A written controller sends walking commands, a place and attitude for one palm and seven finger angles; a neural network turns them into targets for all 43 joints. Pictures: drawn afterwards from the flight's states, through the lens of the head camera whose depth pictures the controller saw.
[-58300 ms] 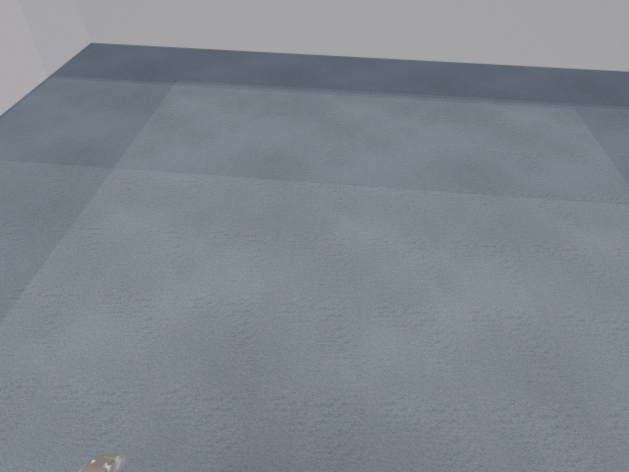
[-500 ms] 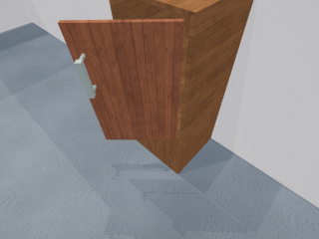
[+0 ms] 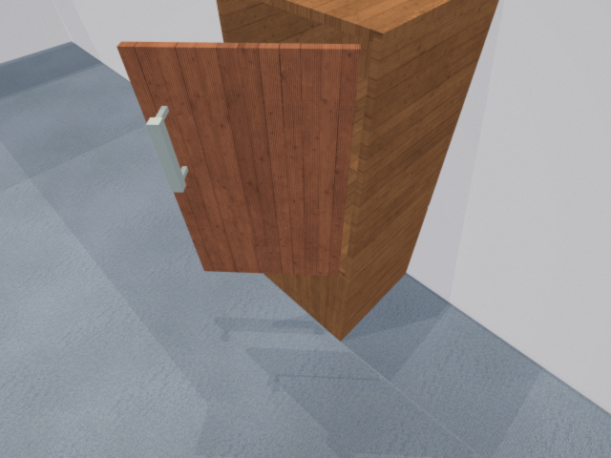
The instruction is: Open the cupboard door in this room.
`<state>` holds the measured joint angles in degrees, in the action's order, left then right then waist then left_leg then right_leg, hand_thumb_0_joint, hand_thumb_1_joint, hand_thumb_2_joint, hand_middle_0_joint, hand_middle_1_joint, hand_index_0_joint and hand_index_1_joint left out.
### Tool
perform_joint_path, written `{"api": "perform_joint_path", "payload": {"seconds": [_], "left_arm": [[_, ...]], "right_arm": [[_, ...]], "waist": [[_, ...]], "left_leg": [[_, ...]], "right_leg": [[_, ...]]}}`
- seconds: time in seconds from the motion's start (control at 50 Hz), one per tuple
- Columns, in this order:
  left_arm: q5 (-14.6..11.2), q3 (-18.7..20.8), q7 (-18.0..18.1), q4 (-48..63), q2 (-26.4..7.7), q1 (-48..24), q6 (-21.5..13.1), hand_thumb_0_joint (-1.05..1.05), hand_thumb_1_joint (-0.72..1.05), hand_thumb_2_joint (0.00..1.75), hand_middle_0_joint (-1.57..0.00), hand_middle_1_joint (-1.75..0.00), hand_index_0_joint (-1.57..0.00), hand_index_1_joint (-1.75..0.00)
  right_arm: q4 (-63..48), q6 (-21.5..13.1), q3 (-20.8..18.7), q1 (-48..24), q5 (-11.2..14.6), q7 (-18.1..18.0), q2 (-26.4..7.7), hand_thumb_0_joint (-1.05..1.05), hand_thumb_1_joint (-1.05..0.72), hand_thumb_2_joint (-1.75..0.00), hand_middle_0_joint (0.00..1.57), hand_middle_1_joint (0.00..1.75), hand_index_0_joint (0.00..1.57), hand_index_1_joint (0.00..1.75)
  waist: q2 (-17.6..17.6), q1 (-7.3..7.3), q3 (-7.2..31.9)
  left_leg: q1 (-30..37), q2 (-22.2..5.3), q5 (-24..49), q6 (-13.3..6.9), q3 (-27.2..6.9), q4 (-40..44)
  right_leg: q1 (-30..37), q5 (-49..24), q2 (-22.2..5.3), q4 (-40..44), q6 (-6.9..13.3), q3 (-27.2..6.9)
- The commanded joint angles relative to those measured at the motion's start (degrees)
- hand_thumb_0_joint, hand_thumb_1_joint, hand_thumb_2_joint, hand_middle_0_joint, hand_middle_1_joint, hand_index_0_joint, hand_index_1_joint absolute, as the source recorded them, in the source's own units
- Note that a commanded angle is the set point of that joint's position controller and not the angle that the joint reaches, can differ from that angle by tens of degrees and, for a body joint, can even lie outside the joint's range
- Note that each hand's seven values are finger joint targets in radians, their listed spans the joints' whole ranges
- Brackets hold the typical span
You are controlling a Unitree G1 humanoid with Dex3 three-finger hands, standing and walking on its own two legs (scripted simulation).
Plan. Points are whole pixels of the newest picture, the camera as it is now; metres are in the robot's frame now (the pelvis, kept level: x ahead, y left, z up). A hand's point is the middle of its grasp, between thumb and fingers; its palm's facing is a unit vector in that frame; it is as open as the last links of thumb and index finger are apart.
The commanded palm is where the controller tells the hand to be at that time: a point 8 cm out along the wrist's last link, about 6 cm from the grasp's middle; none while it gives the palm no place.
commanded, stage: look again from close up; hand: left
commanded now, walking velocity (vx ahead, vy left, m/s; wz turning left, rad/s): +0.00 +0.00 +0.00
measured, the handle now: (171, 150) +0.58 +0.28 +0.07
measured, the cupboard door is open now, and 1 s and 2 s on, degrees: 42 42 42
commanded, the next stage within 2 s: shuffle to correct the standing spot in 0.04 s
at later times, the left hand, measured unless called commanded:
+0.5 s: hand out of the picture +0.02 +0.21 -0.18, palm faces +0.05 -0.98 -0.19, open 7.4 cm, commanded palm none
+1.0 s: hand out of the picture +0.12 +0.20 -0.17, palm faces +0.02 -0.98 -0.21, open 7.3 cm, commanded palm none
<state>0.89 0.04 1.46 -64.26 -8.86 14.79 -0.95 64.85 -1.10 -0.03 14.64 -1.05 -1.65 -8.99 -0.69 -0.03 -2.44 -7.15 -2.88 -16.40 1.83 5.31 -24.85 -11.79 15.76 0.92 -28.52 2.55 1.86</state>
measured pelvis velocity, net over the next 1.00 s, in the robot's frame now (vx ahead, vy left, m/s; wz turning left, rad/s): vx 0.04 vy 0.03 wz -0.01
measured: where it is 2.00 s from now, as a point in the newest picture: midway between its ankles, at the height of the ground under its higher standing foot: outside the picture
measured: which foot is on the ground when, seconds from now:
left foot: down 0.00-1.00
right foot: down 0.00-1.00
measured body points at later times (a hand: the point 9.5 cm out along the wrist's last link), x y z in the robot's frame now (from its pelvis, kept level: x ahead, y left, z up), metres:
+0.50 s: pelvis +0.02 +0.03 -0.01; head +0.04 +0.04 +0.44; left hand +0.01 +0.26 -0.17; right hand +0.00 -0.20 -0.16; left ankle -0.03 +0.13 -0.74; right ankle -0.01 -0.08 -0.73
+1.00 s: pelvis +0.04 +0.03 +0.00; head +0.07 +0.03 +0.44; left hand +0.12 +0.25 -0.15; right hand +0.06 -0.19 -0.17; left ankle -0.02 +0.14 -0.74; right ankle +0.06 -0.06 -0.74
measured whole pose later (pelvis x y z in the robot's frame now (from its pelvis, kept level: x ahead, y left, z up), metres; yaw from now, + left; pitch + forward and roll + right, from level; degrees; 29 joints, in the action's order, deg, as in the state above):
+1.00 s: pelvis +0.04 +0.03 +0.00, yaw +0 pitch +0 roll +1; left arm 0.6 1.0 2.5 -59.1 -8.4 8.3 0.0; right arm 62.3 -0.4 -1.3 13.5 -0.9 -2.5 -8.3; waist 0.4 0.2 -3.7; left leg -6.4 -0.8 -19.5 -0.1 6.9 -26.9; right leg -16.3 14.4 -0.6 -31.1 2.4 4.5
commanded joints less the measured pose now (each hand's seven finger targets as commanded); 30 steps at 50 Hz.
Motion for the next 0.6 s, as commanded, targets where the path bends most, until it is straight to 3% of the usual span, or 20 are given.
{"api": "perform_joint_path", "payload": {"seconds": [0.0,0.12,0.18,0.22,0.26,0.3,0.34,0.36,0.38,0.4,0.42,0.44,0.46,0.48,0.52,0.58], "left_arm": [[-0.15,1.28,0.48,2.16,-7.11,2.02,-1.10,0.00,0.90,0.90,-0.20,-0.30,-0.20,-0.30],[-0.23,1.40,0.41,2.24,-7.30,2.21,-1.19,0.00,0.90,0.90,-0.20,-0.30,-0.20,-0.30],[0.01,1.82,0.41,2.57,-7.94,2.68,-1.04,0.00,0.90,0.90,-0.20,-0.30,-0.20,-0.30],[0.10,2.36,0.37,2.86,-8.96,3.58,-0.83,0.00,0.90,0.90,-0.20,-0.30,-0.20,-0.30],[0.12,3.09,0.42,3.10,-9.90,4.57,-0.65,0.00,0.90,0.90,-0.20,-0.30,-0.20,-0.30],[0.25,3.73,0.62,3.75,-10.04,4.99,-0.40,0.00,0.90,0.90,-0.20,-0.30,-0.20,-0.30],[0.32,4.16,0.64,4.59,-10.02,4.32,-0.36,0.00,0.90,0.90,-0.20,-0.30,-0.20,-0.30],[0.28,4.34,0.62,5.02,-9.75,3.41,-0.19,0.00,0.90,0.90,-0.20,-0.30,-0.20,-0.30],[0.39,4.38,0.53,5.78,-9.02,2.40,0.08,0.00,0.90,0.90,-0.20,-0.30,-0.20,-0.30],[0.41,4.13,0.29,6.54,-7.60,1.35,0.42,0.00,0.90,0.90,-0.20,-0.30,-0.20,-0.30],[0.60,3.77,0.02,7.54,-5.90,-0.54,0.63,0.00,0.90,0.90,-0.20,-0.30,-0.20,-0.30],[0.83,3.32,-0.01,8.87,-4.22,-2.84,0.56,0.00,0.90,0.90,-0.20,-0.30,-0.20,-0.30],[0.82,2.98,0.05,9.58,-3.97,-3.92,0.47,0.00,0.90,0.90,-0.20,-0.30,-0.20,-0.30],[0.74,2.97,-0.08,10.03,-3.64,-5.52,0.25,0.00,0.90,0.90,-0.20,-0.30,-0.20,-0.30],[0.52,2.71,-0.38,10.01,-2.40,-5.19,0.19,0.00,0.90,0.90,-0.20,-0.30,-0.20,-0.30],[0.21,2.40,-0.54,8.93,-1.35,-2.67,0.13,0.00,0.90,0.90,-0.20,-0.30,-0.20,-0.30]], "right_arm": [[-0.94,-0.51,-1.02,4.43,0.18,-0.30,-4.70,0.00,-0.90,-0.90,0.20,0.30,0.20,0.30],[-0.74,-0.64,-0.96,4.28,0.13,-0.31,-4.77,0.00,-0.90,-0.90,0.20,0.30,0.20,0.30],[-0.89,-0.22,-1.06,4.95,-0.01,-0.03,-4.77,0.00,-0.90,-0.90,0.20,0.30,0.20,0.30],[-1.56,0.18,-1.15,5.11,-0.14,0.29,-4.37,0.00,-0.90,-0.90,0.20,0.30,0.20,0.30],[-2.17,0.45,-1.22,5.34,-0.17,0.46,-3.81,0.00,-0.90,-0.90,0.20,0.30,0.20,0.30],[-2.86,0.55,-1.32,5.33,-0.25,0.48,-3.66,0.00,-0.90,-0.90,0.20,0.30,0.20,0.30],[-3.01,0.27,-1.38,6.79,-0.21,0.54,-3.36,0.00,-0.90,-0.90,0.20,0.30,0.20,0.30],[-2.83,0.11,-1.39,8.26,-0.19,0.52,-3.51,0.00,-0.90,-0.90,0.20,0.30,0.20,0.30],[-2.57,-0.07,-1.54,9.94,-0.24,0.54,-3.79,0.00,-0.90,-0.90,0.20,0.30,0.20,0.30],[-2.32,-0.30,-1.74,11.04,-0.45,0.50,-5.28,0.00,-0.90,-0.90,0.20,0.30,0.20,0.30],[-2.15,-0.38,-2.05,13.08,-0.66,0.30,-7.16,0.00,-0.90,-0.90,0.20,0.30,0.20,0.30],[-2.23,-0.32,-2.24,15.02,-0.69,-0.06,-7.94,0.00,-0.90,-0.90,0.20,0.30,0.20,0.30],[-2.57,-0.40,-2.06,15.50,-0.71,-0.25,-7.30,0.00,-0.90,-0.90,0.20,0.30,0.20,0.30],[-2.92,-0.46,-1.88,15.64,-0.80,-0.25,-6.65,0.00,-0.90,-0.90,0.20,0.30,0.20,0.30],[-4.14,-0.71,-1.73,12.84,-1.25,-0.28,-6.92,0.00,-0.90,-0.90,0.20,0.30,0.20,0.30],[-4.26,-1.25,-1.49,9.83,-0.95,-0.81,-6.64,0.00,-0.90,-0.90,0.20,0.30,0.20,0.30]], "waist": [[1.32,0.44,-0.81],[0.95,0.26,0.13],[1.51,-0.29,-0.64],[3.60,-0.83,-1.89],[6.95,-1.26,-2.16],[7.48,-1.38,-3.30],[7.63,-0.81,-2.85],[6.47,-0.13,-2.44],[3.28,0.45,-2.38],[-3.26,0.79,-2.89],[-10.60,1.75,-3.27],[-13.84,2.66,-4.62],[-12.20,2.90,-4.76],[-7.41,2.81,-5.09],[-5.62,1.47,-3.27],[-4.02,-0.36,-1.54]], "left_leg": [[-1.13,-3.47,7.67,-2.69,-3.66,3.45],[-0.89,-3.49,8.42,-2.66,-3.69,3.51],[-3.08,-2.38,2.26,-2.51,-2.63,2.08],[-6.36,-0.80,-2.19,-2.25,-1.46,-0.79],[-9.49,0.39,-4.46,-1.88,-0.51,-5.13],[-11.04,0.22,-5.87,-1.86,-0.66,-7.15],[-9.10,0.25,-4.40,-1.97,-0.91,-4.88],[-6.17,0.09,-2.93,-2.12,-0.99,-1.86],[-2.89,-0.61,-0.05,-2.53,-1.61,0.78],[-0.60,-3.46,4.35,-4.22,-5.06,2.85],[1.86,-8.47,8.57,-7.52,-10.84,6.20],[4.28,-12.51,14.03,-11.46,-16.10,9.31],[6.07,-14.34,19.41,-14.73,-17.93,9.11],[6.78,-14.98,25.46,-16.57,-18.30,7.15],[5.11,-13.21,29.99,-15.92,-14.52,6.23],[1.59,-10.81,36.84,-12.74,-9.34,4.16]], "right_leg": [[-0.44,-14.52,-7.07,6.09,0.54,-7.04],[0.58,-15.24,-7.17,6.33,0.61,-7.03],[1.09,-7.82,-8.28,7.00,1.78,-8.78],[1.44,-1.27,-10.34,9.44,3.06,-12.34],[2.81,0.41,-13.60,11.83,5.18,-16.14],[1.81,0.39,-16.16,12.40,7.12,-18.50],[0.72,-3.43,-15.90,9.89,7.12,-16.80],[-1.27,-3.40,-14.66,7.73,6.34,-14.50],[-3.42,-2.05,-11.72,4.31,5.01,-10.81],[-6.63,0.97,-7.60,-1.04,3.04,-6.15],[-11.31,6.21,-3.10,-9.27,0.99,0.69],[-18.25,14.82,-1.11,-17.28,-0.19,3.95],[-22.32,18.27,-2.22,-24.13,0.08,2.69],[-23.90,18.82,-3.42,-26.91,0.48,2.09],[-20.66,16.54,-4.74,-25.83,0.33,2.15],[-10.42,9.25,-3.85,-13.44,-0.43,2.88]]}}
